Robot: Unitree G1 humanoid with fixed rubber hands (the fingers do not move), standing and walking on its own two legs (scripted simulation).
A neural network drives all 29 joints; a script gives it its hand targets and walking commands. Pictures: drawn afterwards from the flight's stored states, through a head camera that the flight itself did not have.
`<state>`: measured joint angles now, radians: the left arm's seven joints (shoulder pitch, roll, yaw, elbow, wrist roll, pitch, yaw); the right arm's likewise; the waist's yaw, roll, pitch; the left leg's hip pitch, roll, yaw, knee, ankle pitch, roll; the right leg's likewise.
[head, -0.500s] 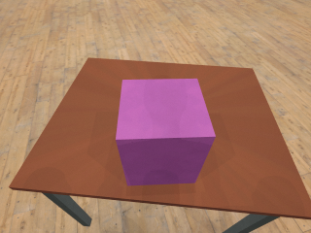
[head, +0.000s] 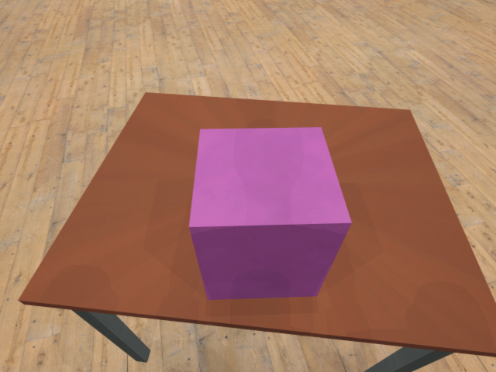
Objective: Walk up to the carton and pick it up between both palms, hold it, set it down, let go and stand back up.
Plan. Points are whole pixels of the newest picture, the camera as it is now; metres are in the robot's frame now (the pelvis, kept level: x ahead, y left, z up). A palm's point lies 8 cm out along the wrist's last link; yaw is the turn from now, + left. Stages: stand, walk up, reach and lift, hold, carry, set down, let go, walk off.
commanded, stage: stand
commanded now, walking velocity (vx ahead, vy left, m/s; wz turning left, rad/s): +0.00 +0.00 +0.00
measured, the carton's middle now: (261, 217) +0.38 +0.00 +0.03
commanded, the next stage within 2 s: reach and lift in 0.08 s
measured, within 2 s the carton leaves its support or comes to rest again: neither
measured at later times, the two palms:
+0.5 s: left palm out of the picture +0.14 +0.15 -0.12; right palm out of the picture +0.12 -0.20 -0.13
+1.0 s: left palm out of the picture +0.09 +0.16 -0.05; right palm out of the picture +0.06 -0.21 -0.06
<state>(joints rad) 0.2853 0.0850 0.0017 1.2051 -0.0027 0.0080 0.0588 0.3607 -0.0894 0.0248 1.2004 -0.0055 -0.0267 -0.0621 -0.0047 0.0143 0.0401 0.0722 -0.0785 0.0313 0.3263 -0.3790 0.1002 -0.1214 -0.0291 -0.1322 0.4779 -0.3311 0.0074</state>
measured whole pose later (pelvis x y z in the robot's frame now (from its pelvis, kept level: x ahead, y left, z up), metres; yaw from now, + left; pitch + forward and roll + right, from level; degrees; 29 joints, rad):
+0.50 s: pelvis -0.07 -0.03 -0.02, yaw -2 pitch +11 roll -2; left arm -0.06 0.10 0.11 0.31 -0.02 0.90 -0.04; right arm -0.17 -0.17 0.26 0.78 0.35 0.36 -0.09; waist -0.02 -0.03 0.01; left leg -0.50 -0.04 0.00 0.73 -0.42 0.05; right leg -0.57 0.05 -0.04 0.67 -0.29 0.00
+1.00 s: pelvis -0.11 -0.06 +0.00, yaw -1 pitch -3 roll +1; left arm 0.08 0.22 0.08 0.32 -0.08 0.55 -0.10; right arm 0.25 -0.06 0.16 0.22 0.15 0.39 -0.16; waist 0.01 -0.02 0.06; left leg -0.22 0.00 0.09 0.54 -0.28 0.01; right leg -0.29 0.04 -0.08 0.53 -0.19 -0.09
